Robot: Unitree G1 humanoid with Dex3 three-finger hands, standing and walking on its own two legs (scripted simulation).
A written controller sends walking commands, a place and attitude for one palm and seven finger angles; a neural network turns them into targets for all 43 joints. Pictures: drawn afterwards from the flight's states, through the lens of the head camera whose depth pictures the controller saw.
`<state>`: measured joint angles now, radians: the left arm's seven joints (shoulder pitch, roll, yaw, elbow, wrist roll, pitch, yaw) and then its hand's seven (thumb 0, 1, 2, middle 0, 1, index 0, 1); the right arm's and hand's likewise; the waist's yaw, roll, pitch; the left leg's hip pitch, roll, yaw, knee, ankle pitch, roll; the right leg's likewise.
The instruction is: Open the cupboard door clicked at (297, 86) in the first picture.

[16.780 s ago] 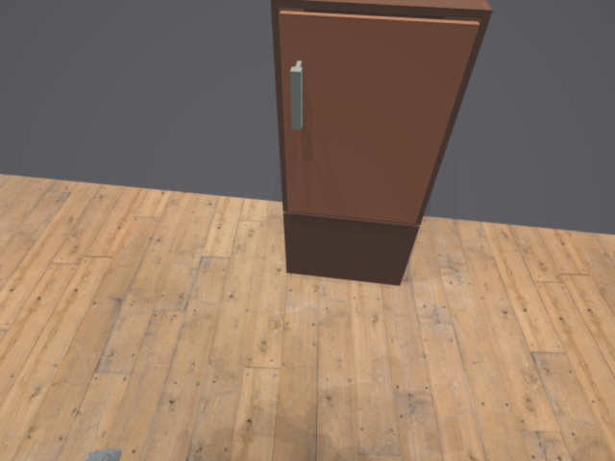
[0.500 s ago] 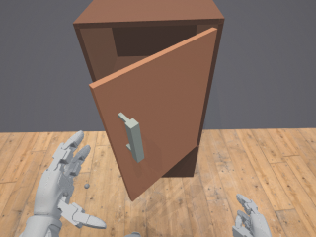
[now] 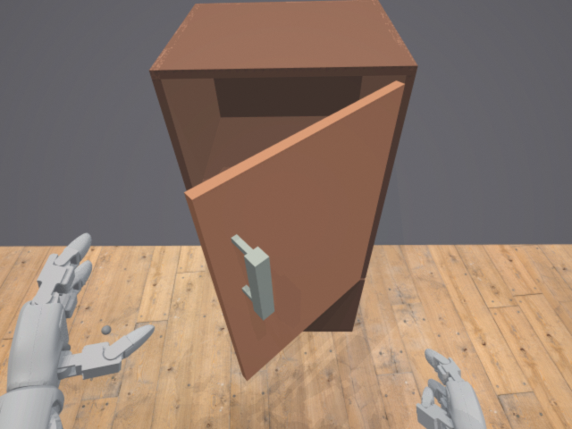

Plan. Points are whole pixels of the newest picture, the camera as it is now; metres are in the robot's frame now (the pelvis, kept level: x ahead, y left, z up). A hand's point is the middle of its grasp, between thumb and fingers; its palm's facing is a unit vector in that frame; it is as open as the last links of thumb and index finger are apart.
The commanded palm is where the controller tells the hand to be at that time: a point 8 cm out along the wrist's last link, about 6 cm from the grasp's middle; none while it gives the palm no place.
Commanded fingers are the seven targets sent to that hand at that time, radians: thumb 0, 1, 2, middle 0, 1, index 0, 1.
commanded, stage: draw the hand back to the body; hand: left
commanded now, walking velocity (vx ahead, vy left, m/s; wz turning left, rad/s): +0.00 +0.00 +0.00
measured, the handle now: (251, 277) +0.32 +0.09 +0.04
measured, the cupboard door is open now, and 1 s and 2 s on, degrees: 43 43 43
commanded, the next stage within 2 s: step back with the hand held close in 0.66 s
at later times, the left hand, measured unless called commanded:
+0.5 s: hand (81, 299) +0.21 +0.25 +0.15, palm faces +0.44 -0.81 -0.40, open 7.6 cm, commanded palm +0.16 +0.29 +0.17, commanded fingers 0.00 0.90 0.90 -0.20 -0.30 -0.20 -0.30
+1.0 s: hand (83, 292) +0.20 +0.23 +0.17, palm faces +0.37 -0.78 -0.51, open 7.4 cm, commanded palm +0.14 +0.28 +0.18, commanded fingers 0.00 0.90 0.90 -0.20 -0.30 -0.20 -0.30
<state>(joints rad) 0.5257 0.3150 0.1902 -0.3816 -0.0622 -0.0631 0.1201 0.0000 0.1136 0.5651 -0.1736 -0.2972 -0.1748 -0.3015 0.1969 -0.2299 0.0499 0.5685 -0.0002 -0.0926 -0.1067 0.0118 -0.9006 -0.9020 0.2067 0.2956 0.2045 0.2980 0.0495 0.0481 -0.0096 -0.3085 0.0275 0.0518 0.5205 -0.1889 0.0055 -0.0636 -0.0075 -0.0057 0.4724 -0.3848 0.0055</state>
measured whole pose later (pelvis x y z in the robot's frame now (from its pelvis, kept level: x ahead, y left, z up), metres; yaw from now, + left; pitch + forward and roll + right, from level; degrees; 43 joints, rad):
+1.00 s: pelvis +0.00 -0.02 +0.01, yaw -1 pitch -1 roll +0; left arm 0.52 0.40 0.39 -0.42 -0.07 -0.14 0.09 0.02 0.89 0.90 -0.20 -0.30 -0.21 -0.30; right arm 0.14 -0.25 -0.01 0.56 0.01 0.01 -0.08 0.01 -0.90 -0.90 0.21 0.30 0.20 0.30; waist 0.02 0.08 0.03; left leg -0.29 0.07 0.05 0.45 -0.15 -0.02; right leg -0.04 0.03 0.00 0.39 -0.33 -0.01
